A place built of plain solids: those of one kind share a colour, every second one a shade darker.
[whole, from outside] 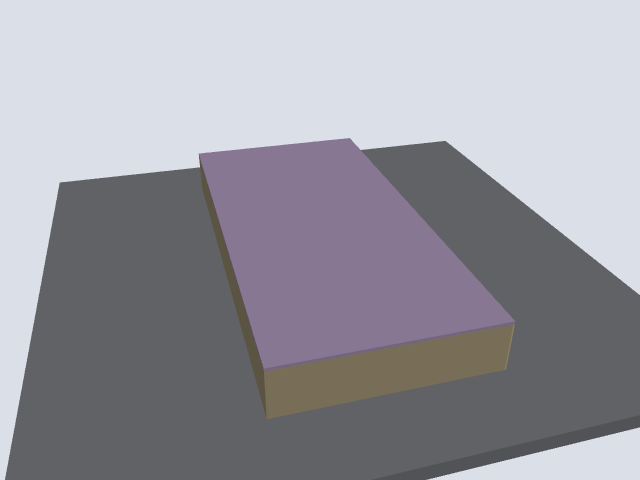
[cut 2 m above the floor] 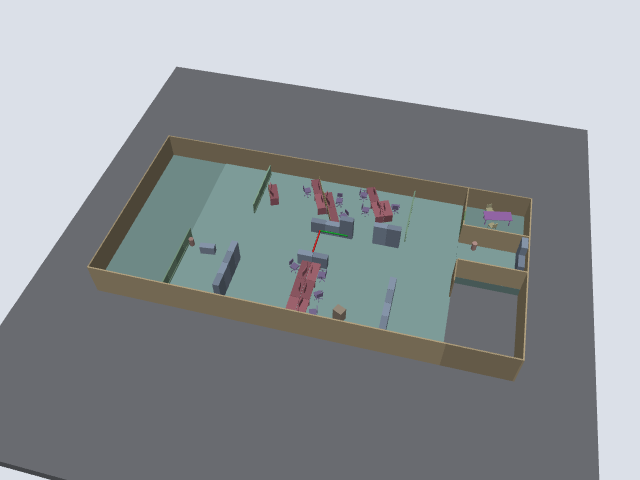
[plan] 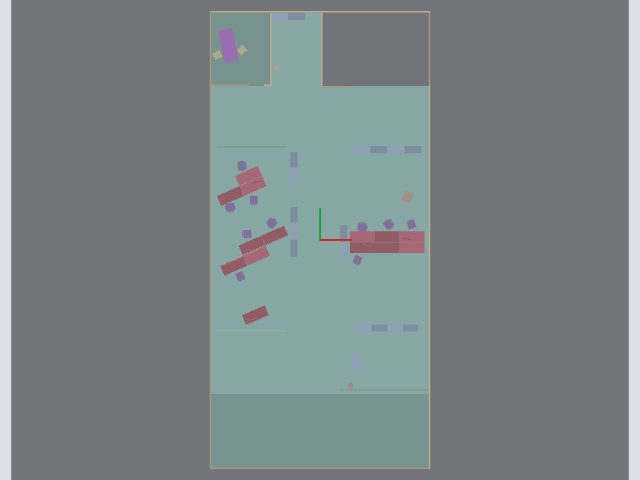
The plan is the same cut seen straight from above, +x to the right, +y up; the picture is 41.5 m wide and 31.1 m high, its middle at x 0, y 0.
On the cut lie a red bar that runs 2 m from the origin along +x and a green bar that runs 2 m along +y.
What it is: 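One storey of an office; an open floor with rows of desks, a band of small rooms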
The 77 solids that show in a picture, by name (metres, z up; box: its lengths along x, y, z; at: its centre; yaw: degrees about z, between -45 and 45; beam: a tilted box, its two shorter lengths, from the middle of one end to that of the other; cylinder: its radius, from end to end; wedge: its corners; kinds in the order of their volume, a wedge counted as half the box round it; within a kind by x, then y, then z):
{
 "floor_1": {"box": [3.8, 4.75, 0.79], "at": [-5.15, 12.36, 0.34]},
 "floor_2": {"box": [3.21, 4.75, 0.79], "at": [-1.54, 12.36, 0.34]},
 "floor_3": {"box": [14.1, 4.75, 0.72], "at": [0.0, -12.36, 0.31]},
 "floor_4": {"box": [14.1, 19.96, 0.79], "at": [0.0, 0.0, 0.34]},
 "floor_5": {"box": [0.1, 4.75, 0.79], "at": [0.11, 12.36, 0.34]},
 "roof_1": {"box": [14.3, 29.66, 0.2], "at": [0.0, 0.0, 3.44]},
 "wall_1": {"box": [0.1, 29.66, 3.39], "at": [-7.1, 0.0, 1.64]},
 "wall_2": {"box": [2.44, 0.1, 2.6], "at": [-5.83, 10.03, 2.04]},
 "wall_3": {"box": [0.1, 4.75, 2.6], "at": [-3.2, 12.36, 2.04]},
 "wall_4": {"box": [14.1, 0.1, 3.39], "at": [0.0, -14.78, 1.64]},
 "wall_5": {"box": [14.1, 0.1, 3.39], "at": [0.0, 14.78, 1.64]},
 "wall_6": {"box": [0.1, 4.75, 2.6], "at": [0.11, 12.36, 2.04]},
 "wall_7": {"box": [1.88, 0.1, 2.6], "at": [1.1, 9.93, 2.04]},
 "wall_8": {"box": [0.1, 29.66, 3.39], "at": [7.1, 0.0, 1.64]},
 "wall_9": {"box": [0.1, 4.75, 3.39], "at": [7.1, 12.36, 1.64]},
 "cabinet_1": {"box": [1.0, 0.47, 1.94], "at": [-2.59, 14.49, 1.71]},
 "cabinet_2": {"box": [0.47, 1.1, 1.12], "at": [-1.7, -0.53, 1.3]},
 "cabinet_3": {"box": [0.47, 1.1, 1.12], "at": [-1.7, 0.58, 1.3]},
 "cabinet_4": {"box": [0.47, 1.0, 1.94], "at": [-1.69, 1.64, 1.71]},
 "cabinet_5": {"box": [0.47, 1.0, 1.94], "at": [-1.69, 4.18, 1.71]},
 "cabinet_6": {"box": [0.47, 1.0, 1.94], "at": [-1.69, 5.19, 1.71]},
 "cabinet_7": {"box": [1.1, 0.47, 1.12], "at": [-1.53, 14.49, 1.3]},
 "cabinet_8": {"box": [0.47, 1.1, 1.12], "at": [1.53, -0.7, 1.3]},
 "cabinet_9": {"box": [0.47, 1.1, 1.12], "at": [1.53, 0.41, 1.3]},
 "cabinet_10": {"box": [0.46, 1.1, 0.73], "at": [2.34, -8.0, 1.1], "yaw": 6.7},
 "cabinet_11": {"box": [1.1, 0.47, 1.12], "at": [2.69, 5.85, 1.3]},
 "cabinet_12": {"box": [1.0, 0.47, 1.94], "at": [2.84, -5.7, 1.71]},
 "cabinet_13": {"box": [1.1, 0.47, 1.12], "at": [3.8, 5.85, 1.3]},
 "cabinet_14": {"box": [1.0, 0.47, 1.94], "at": [3.85, -5.7, 1.71]},
 "cabinet_15": {"box": [1.0, 0.47, 1.94], "at": [4.86, -5.7, 1.71]},
 "cabinet_16": {"box": [1.1, 0.47, 1.12], "at": [4.91, 5.85, 1.3]},
 "cabinet_17": {"box": [1.0, 0.47, 1.94], "at": [5.87, -5.7, 1.71]},
 "cabinet_18": {"box": [1.1, 0.47, 1.12], "at": [6.02, 5.85, 1.3]},
 "desk_1": {"box": [1.6, 0.7, 0.032], "at": [-5.81, 2.85, 1.45], "yaw": 23.6},
 "desk_2": {"box": [1.6, 0.7, 0.032], "at": [-5.59, -1.67, 1.45], "yaw": 23.6},
 "desk_3": {"box": [1.6, 0.7, 0.032], "at": [-4.62, 4.15, 1.45], "yaw": 23.6},
 "desk_4": {"box": [1.6, 0.7, 0.032], "at": [-4.41, -0.36, 1.45], "yaw": 23.6},
 "desk_5": {"box": [1.6, 0.7, 0.032], "at": [-4.34, 3.49, 1.45], "yaw": 23.6},
 "desk_6": {"box": [1.6, 0.7, 0.032], "at": [-4.19, -4.88, 1.45], "yaw": 23.6},
 "desk_7": {"box": [1.6, 0.7, 0.032], "at": [-4.12, -1.02, 1.45], "yaw": 23.6},
 "desk_8": {"box": [0.032, 0.67, 0.7], "at": [-3.9, 4.45, 1.09], "yaw": 23.6},
 "desk_9": {"box": [0.032, 0.67, 0.7], "at": [-3.62, 3.82, 1.09], "yaw": 23.6},
 "desk_10": {"box": [0.032, 0.67, 0.7], "at": [-3.46, -4.58, 1.09], "yaw": 23.6},
 "desk_11": {"box": [0.032, 0.67, 0.7], "at": [-3.41, -0.7, 1.09], "yaw": 23.6},
 "desk_12": {"box": [1.6, 0.7, 0.032], "at": [-2.93, 0.28, 1.45], "yaw": 23.6},
 "desk_13": {"box": [1.6, 0.7, 0.032], "at": [2.74, -0.5, 1.45]},
 "desk_14": {"box": [1.6, 0.7, 0.032], "at": [2.74, 0.22, 1.45]},
 "desk_15": {"box": [1.6, 0.7, 0.032], "at": [4.35, -0.5, 1.45]},
 "desk_16": {"box": [1.6, 0.7, 0.032], "at": [4.35, 0.22, 1.45]},
 "desk_17": {"box": [1.6, 0.7, 0.032], "at": [5.97, -0.5, 1.45]},
 "desk_18": {"box": [1.6, 0.7, 0.032], "at": [5.97, 0.22, 1.45]},
 "copier_1": {"box": [0.59, 0.7, 1.11], "at": [5.67, 2.79, 1.29], "yaw": -25.2},
 "guard_1": {"box": [1.42, 0.03, 0.89], "at": [-5.93, -5.89, 1.3]},
 "guard_2": {"box": [1.42, 0.03, 0.89], "at": [-4.45, -5.89, 1.3]},
 "guard_3": {"box": [4.5, 0.1, 0.05], "at": [-4.45, -5.89, 1.77]},
 "guard_4": {"box": [4.5, 0.1, 0.05], "at": [-4.45, 6.04, 1.77]},
 "guard_5": {"box": [1.42, 0.03, 0.89], "at": [-2.97, -5.89, 1.3]},
 "guard_6": {"box": [1.36, 0.03, 0.89], "at": [2.03, -9.71, 1.3]},
 "guard_7": {"box": [1.36, 0.03, 0.89], "at": [3.45, -9.71, 1.3]},
 "guard_8": {"box": [5.74, 0.1, 0.12], "at": [4.16, -9.71, 0.8]},
 "guard_9": {"box": [5.74, 0.1, 0.05], "at": [4.16, -9.71, 1.77]},
 "guard_10": {"box": [1.36, 0.03, 0.89], "at": [4.87, -9.71, 1.3]},
 "officechair_1": {"box": [0.54, 0.52, 0.08], "at": [-5.82, 2.13, 1.22], "yaw": 0.6},
 "officechair_2": {"box": [0.5, 0.51, 0.08], "at": [-5.17, -2.34, 1.26], "yaw": 28.6},
 "officechair_3": {"box": [0.52, 0.54, 0.08], "at": [-5.08, 4.8, 1.29], "yaw": 5.6},
 "officechair_4": {"box": [0.51, 0.5, 0.08], "at": [-4.71, 0.39, 1.28], "yaw": 6.7},
 "officechair_5": {"box": [0.5, 0.51, 0.08], "at": [-4.29, 2.61, 1.22], "yaw": -1.1},
 "officechair_6": {"box": [0.52, 0.54, 0.08], "at": [-3.12, 1.09, 1.28], "yaw": -43.4},
 "officechair_7": {"box": [0.5, 0.51, 0.08], "at": [2.43, -1.28, 1.22], "yaw": -24.4},
 "officechair_8": {"box": [0.54, 0.52, 0.08], "at": [2.74, 0.82, 1.27], "yaw": 3.8},
 "officechair_9": {"box": [0.52, 0.54, 0.08], "at": [4.44, 0.99, 1.27], "yaw": 36.6},
 "officechair_10": {"box": [0.5, 0.51, 0.08], "at": [5.93, 0.99, 1.21], "yaw": 16.4},
 "bin_1": {"cylinder": 0.19, "from": [-2.8, 11.15, 0.74], "to": [-2.8, 11.15, 1.39]},
 "bin_2": {"cylinder": 0.19, "from": [1.98, -9.43, 0.74], "to": [1.98, -9.43, 1.39]},
 "meetingtable_1": {"box": [0.9, 2.1, 0.032], "at": [-5.93, 12.61, 1.45], "yaw": 11.2},
 "visitorchair_1": {"box": [0.51, 0.48, 0.04], "at": [-6.65, 11.99, 1.21], "yaw": 27.4},
 "visitorchair_2": {"box": [0.51, 0.48, 0.04], "at": [-5.06, 12.3, 1.21], "yaw": 40.7}
}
